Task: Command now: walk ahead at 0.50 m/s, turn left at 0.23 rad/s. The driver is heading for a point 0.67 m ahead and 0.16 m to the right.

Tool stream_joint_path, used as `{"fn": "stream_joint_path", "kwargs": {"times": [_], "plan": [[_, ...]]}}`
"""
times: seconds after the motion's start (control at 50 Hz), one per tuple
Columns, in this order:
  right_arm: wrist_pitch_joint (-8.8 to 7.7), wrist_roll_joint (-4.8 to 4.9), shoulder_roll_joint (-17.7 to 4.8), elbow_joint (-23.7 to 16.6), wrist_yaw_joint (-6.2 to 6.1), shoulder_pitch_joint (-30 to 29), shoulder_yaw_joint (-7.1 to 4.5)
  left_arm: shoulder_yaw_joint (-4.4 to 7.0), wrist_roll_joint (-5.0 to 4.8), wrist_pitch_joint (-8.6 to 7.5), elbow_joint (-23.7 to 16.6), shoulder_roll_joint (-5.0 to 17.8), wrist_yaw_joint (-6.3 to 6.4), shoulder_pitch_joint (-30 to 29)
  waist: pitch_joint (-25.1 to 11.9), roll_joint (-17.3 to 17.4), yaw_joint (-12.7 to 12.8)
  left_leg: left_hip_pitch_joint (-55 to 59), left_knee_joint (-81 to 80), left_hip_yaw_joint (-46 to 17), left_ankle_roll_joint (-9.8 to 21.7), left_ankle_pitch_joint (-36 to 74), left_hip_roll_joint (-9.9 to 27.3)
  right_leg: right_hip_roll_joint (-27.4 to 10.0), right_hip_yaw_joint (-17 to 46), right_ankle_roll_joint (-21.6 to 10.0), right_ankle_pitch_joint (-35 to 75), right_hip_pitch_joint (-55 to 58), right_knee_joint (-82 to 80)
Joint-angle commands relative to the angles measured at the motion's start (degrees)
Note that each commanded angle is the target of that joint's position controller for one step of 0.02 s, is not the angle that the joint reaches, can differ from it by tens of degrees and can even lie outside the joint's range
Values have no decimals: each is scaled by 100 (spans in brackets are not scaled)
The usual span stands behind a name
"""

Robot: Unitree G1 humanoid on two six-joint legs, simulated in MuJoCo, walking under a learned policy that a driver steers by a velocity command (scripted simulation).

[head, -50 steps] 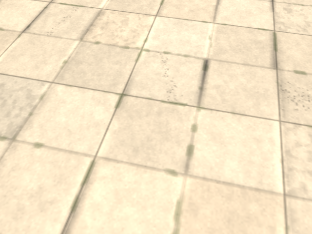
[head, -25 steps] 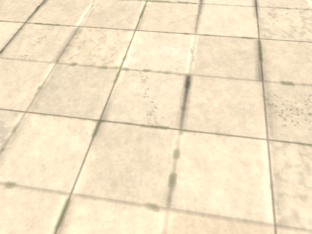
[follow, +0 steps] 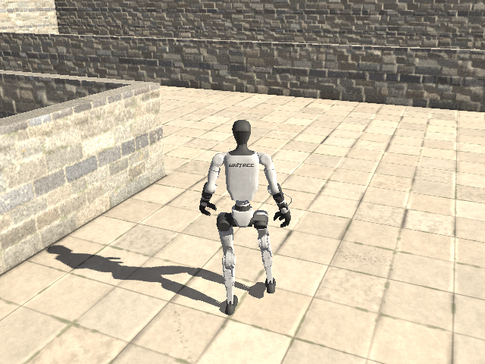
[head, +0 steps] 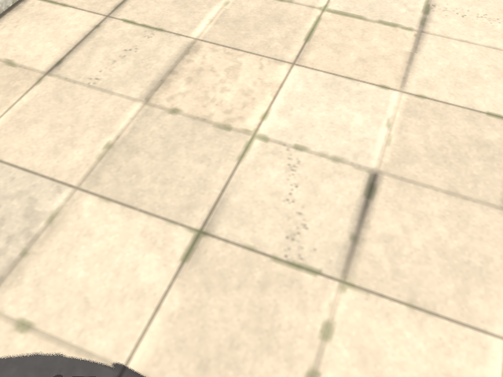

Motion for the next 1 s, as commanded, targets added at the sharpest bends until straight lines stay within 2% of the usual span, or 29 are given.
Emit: {"fn": "stream_joint_path", "kwargs": {"times": [0.02,0.06,0.12,0.16,0.18,0.2,0.22,0.24,0.26,0.28,0.3,0.32,0.38,0.42,0.5,0.58,0.62,0.66,0.68,0.7,0.72,0.74,0.76,0.78,0.8,0.84,0.9,0.94,1.0], "plan": [[-107,20,-871,-225,-39,60,-210,16,-83,-68,-262,227,-51,-265,-245,640,-213,-728,-665,-424,798,849,1141,345,-513,41,1444,1153,-1070],[-110,31,-945,-108,-6,212,-205,59,-177,-91,-327,356,-95,-487,-206,716,-331,-258,-530,-582,742,601,1426,322,-430,-136,1455,1009,-1396],[-77,7,-1014,36,4,271,-216,140,-190,-101,-431,525,-161,-557,-86,769,-260,528,-266,-771,613,886,1898,339,-358,-524,736,714,-1608],[-30,1,-1028,65,-13,100,-224,226,-183,-86,-335,645,-184,-58,-202,767,95,817,281,-573,422,2106,1887,519,-513,-795,273,1226,-1775],[0,-35,-918,44,-28,47,-184,342,-156,-76,-134,834,-164,658,-655,571,449,761,1228,-252,273,2997,1586,684,-625,-970,347,2147,-1801],[10,-174,-691,-79,-71,239,-79,441,-141,-54,-44,1195,-151,1462,-1440,-118,671,-14,2851,130,34,2117,1226,-40,387,-1324,753,3610,-1673],[-104,-124,-277,-189,-43,955,43,564,-149,-4,53,1654,-195,1767,-1967,-1736,383,-2231,4902,488,-486,-1028,267,-1107,3248,-2308,-744,5391,-2462],[-196,-38,-639,-164,-1,631,13,443,-236,13,33,1093,-219,1889,-1973,-1270,608,-3045,5426,-165,-454,-1888,399,-1206,4236,-2232,-2101,5649,-3142],[-262,86,-924,-325,39,-58,-64,363,-183,27,-40,832,-191,1554,-1190,-661,717,-3388,5503,-203,-369,-1420,679,-1078,3519,-1981,-2055,5081,-3172],[-308,42,-840,-436,31,-488,-30,353,-107,53,-109,812,-177,1318,-792,-97,680,-3306,5264,-95,-328,-1082,845,-836,2924,-1880,-1439,4443,-3175],[-355,-70,-767,-523,18,-684,-32,342,-90,73,-135,784,-168,1137,-472,107,551,-3251,4843,-51,-342,-853,986,-660,2509,-1894,-693,3947,-3217],[-362,-142,-733,-531,7,-623,-50,308,-70,67,-166,685,-143,1037,-497,-31,384,-2926,4483,-76,-364,-633,1104,-449,2176,-1845,-133,3692,-3282],[-295,-180,-604,-454,-6,-487,-33,308,-146,81,-144,656,-83,990,-463,-254,227,-2706,3817,64,-608,-512,1082,-236,1712,-1944,736,3365,-3429],[-247,-180,-515,-500,-30,-750,-5,354,-181,107,-64,767,-16,1101,-332,-180,276,-2785,3208,130,-779,-177,1013,-157,1495,-1969,969,3154,-3495],[-284,-142,-359,-625,-4,-1562,51,394,-217,206,124,848,101,1344,-196,-293,525,-2403,1788,133,-915,1135,795,143,1209,-1687,786,2814,-3440],[-372,-76,-392,-767,69,-2155,32,417,-267,295,319,836,139,1630,-149,-305,701,-2026,1062,79,-827,1494,584,89,1533,-1561,574,2949,-3184],[-416,-106,-490,-798,87,-2209,-26,438,-260,387,367,825,179,1613,-111,-375,643,-1875,689,29,-716,1281,454,114,1741,-1432,1079,3246,-2771],[-464,-121,-623,-719,76,-1899,-108,466,-235,476,322,818,226,1452,-279,-544,461,-1408,485,48,-542,1064,376,183,1917,-1248,1799,3441,-2199],[-490,-154,-692,-621,43,-1474,-157,449,-245,496,226,760,232,1222,-529,-534,184,-737,129,144,-395,1512,446,405,1797,-1058,2182,3352,-1688],[-501,-232,-904,-534,1,-796,-220,383,-187,484,59,565,213,1036,-1209,-346,-134,642,312,-250,-64,2320,1091,649,1604,-829,1820,2812,-654],[-429,-284,-1236,-502,-58,-230,-274,279,-55,460,-14,175,202,1530,-1999,887,-27,2447,879,-1542,518,4663,2474,1331,953,-473,-1441,1495,1003],[-284,-158,-1167,-355,-20,39,-279,243,-184,443,-3,353,167,2416,-2738,2079,190,3321,879,-3247,1400,4304,3591,1484,649,-275,-3699,357,2352],[-184,-88,-766,-533,-37,-318,-205,379,-260,508,169,850,178,2319,-2221,1215,156,2590,608,-2929,1221,3149,3317,995,697,-109,-3164,131,2867],[-113,-94,-497,-609,-62,-635,-118,439,-259,587,62,1021,199,1611,-1455,790,38,1827,450,-2032,947,2821,2861,875,384,-2,-2732,14,2892],[-62,-126,-416,-578,-49,-886,-58,452,-203,663,13,958,230,1321,-1020,522,125,1090,280,-1520,831,2772,2531,737,249,60,-2486,110,2709],[-33,-201,-478,-440,-23,-1138,-48,399,-160,767,-52,617,246,1295,-577,757,369,-72,-80,-847,771,2812,2111,601,62,65,-2221,734,2127],[-55,-196,-586,-219,-8,-1221,-92,278,-99,738,-95,259,237,1246,-740,901,421,-312,-220,-347,947,3566,2031,599,-155,67,-1858,1292,1026],[-16,-131,-682,-128,-20,-1315,-118,227,-72,719,-137,223,196,1049,-962,877,388,-306,-229,-159,946,3536,2055,513,-195,9,-1326,1733,255],[71,-63,-797,35,-6,-1200,-128,224,-90,754,-214,340,137,710,-968,880,247,-295,-241,-156,900,2522,2076,524,-283,-78,-949,2178,-550]]}}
